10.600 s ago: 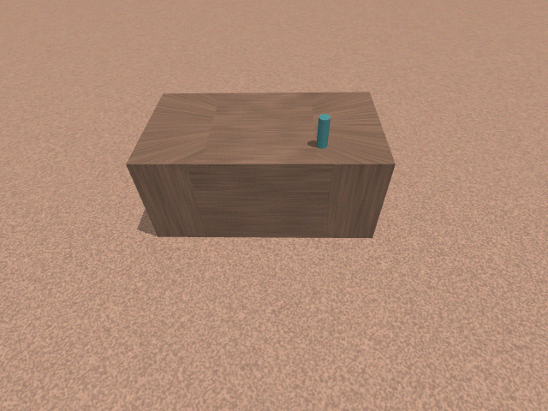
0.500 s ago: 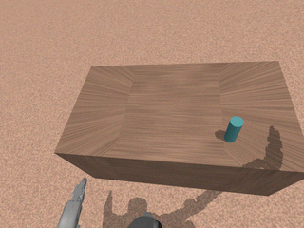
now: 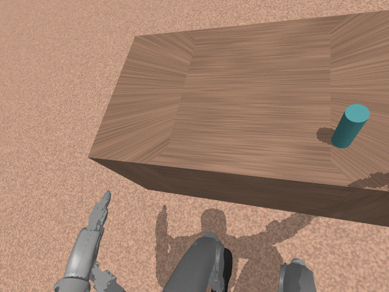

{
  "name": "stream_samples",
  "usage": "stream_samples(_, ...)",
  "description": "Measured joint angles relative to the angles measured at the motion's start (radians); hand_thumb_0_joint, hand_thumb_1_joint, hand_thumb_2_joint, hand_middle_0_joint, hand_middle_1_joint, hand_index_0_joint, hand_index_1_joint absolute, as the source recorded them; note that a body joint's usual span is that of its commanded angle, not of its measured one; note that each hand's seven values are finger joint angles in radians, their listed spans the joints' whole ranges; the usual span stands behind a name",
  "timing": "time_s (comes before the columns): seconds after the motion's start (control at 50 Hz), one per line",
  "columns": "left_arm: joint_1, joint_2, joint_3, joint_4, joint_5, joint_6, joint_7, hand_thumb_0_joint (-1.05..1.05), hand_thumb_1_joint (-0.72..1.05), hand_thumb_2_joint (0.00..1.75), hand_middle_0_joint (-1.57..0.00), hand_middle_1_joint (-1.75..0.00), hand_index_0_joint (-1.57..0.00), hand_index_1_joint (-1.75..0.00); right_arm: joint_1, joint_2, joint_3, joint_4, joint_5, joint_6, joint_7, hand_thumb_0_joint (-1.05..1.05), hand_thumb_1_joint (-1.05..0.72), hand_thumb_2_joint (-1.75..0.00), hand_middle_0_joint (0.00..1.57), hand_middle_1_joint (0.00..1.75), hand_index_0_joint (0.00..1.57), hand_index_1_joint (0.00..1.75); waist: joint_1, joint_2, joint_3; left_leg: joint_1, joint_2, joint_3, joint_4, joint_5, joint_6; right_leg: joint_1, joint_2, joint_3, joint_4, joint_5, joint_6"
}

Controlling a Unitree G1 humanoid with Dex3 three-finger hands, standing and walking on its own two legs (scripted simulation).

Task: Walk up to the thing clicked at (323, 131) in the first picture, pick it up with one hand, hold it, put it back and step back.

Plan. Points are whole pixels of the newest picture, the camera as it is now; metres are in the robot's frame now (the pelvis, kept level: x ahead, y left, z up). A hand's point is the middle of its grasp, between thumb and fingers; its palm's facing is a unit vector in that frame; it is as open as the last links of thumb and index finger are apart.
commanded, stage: approach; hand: right
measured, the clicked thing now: (348, 128) +0.53 -0.20 -0.13
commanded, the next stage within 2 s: close in in 0.14 s
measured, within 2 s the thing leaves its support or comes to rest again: neither
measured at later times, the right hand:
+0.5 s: hand (375, 145) +0.49 -0.25 -0.15, palm faces +0.13 +0.99 +0.03, open 17.4 cm
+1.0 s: hand (346, 140) +0.50 -0.20 -0.15, palm faces +0.13 +0.99 +0.01, open 17.4 cm
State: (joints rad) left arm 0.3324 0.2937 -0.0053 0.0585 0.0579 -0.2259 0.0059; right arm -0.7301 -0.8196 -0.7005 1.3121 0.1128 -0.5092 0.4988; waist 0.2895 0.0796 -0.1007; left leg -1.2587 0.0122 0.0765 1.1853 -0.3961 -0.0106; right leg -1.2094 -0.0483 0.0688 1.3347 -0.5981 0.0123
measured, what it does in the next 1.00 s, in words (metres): lowers itself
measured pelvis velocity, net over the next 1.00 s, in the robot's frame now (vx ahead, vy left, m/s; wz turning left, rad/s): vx -0.04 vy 0.00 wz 0.02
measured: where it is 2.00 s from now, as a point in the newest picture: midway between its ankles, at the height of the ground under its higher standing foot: outside the picture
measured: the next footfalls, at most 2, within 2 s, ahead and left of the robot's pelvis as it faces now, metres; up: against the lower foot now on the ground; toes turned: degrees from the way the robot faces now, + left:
none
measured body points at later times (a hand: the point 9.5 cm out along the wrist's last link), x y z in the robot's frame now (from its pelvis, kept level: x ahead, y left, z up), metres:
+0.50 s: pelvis -0.03 +0.00 -0.09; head +0.18 -0.10 +0.29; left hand +0.14 +0.25 +0.03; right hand +0.48 -0.30 -0.15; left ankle +0.08 +0.14 -0.61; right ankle +0.01 -0.12 -0.61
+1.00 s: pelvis -0.04 +0.00 -0.10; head +0.17 -0.07 +0.29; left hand +0.14 +0.26 +0.04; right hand +0.49 -0.25 -0.14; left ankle +0.08 +0.14 -0.61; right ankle +0.01 -0.12 -0.61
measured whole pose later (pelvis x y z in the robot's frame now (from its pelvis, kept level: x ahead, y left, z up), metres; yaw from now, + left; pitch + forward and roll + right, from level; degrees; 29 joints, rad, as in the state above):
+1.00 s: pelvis -0.04 +0.00 -0.10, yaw +1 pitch +33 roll +5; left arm 0.50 0.36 0.17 -0.47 0.07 -0.18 -0.06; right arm -0.82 -0.65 -0.61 1.18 -0.06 -0.57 0.13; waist 0.42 0.05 -0.13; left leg -1.67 0.03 0.07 1.57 -0.46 -0.01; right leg -1.61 -0.03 0.09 1.73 -0.69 0.01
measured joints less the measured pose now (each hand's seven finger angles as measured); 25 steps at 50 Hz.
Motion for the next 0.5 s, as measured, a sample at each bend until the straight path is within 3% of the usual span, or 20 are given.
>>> stream_samples(0.12,-0.016,0.020,0.039,-0.051,0.022,0.004,-0.014,-0.01,-0.54,0.06,-0.06,-0.04,-0.04,-0.05,-0.036,-0.028,-0.018,0.015,-0.025,-0.079,-0.040,-0.02,0.55,-0.03,0.06,0.04,0.06,0.05,0.047,-0.007,-0.004,-0.154,-0.006,0.013,0.122,-0.025,0.001,-0.159,-0.007,0.019,0.142,-0.041,0.003)
stream_samples(0.22,-0.007,0.020,0.039,-0.183,0.028,-0.002,-0.032,-0.01,-0.54,0.06,-0.06,-0.04,-0.05,-0.05,-0.060,-0.041,-0.017,0.045,-0.047,-0.103,-0.064,-0.02,0.55,-0.04,0.06,0.04,0.06,0.05,0.089,-0.014,-0.004,-0.259,-0.004,0.020,0.211,-0.042,0.002,-0.266,-0.005,0.031,0.240,-0.065,0.004)
stream_samples(0.3,0.029,0.021,0.033,-0.286,0.032,-0.016,-0.054,-0.01,-0.54,0.05,-0.06,-0.04,-0.05,-0.05,-0.052,-0.025,-0.030,0.021,-0.075,-0.100,-0.089,-0.02,0.54,-0.04,0.05,0.05,0.06,0.05,0.117,-0.012,-0.006,-0.325,-0.003,0.027,0.271,-0.053,0.004,-0.334,-0.005,0.042,0.307,-0.082,0.005)
stream_samples(0.38,0.078,0.029,0.053,-0.364,0.032,-0.014,-0.071,-0.01,-0.54,0.05,-0.07,-0.05,-0.06,-0.05,-0.029,0.011,-0.057,-0.075,-0.081,-0.122,-0.136,-0.02,0.52,-0.04,0.07,0.05,0.06,0.05,0.131,0.003,-0.013,-0.370,-0.005,0.028,0.319,-0.061,0.005,-0.375,-0.006,0.045,0.358,-0.096,0.007)
stream_samples(0.5,0.126,0.046,0.118,-0.386,0.031,-0.004,-0.078,-0.01,-0.54,0.05,-0.07,-0.05,-0.06,-0.05,-0.024,0.066,0.016,-0.162,-0.108,-0.056,-0.215,-0.02,0.51,-0.03,0.07,0.04,0.06,0.05,0.122,-0.011,-0.031,-0.388,0.002,0.033,0.337,-0.059,0.001,-0.401,0.002,0.053,0.383,-0.095,0.005)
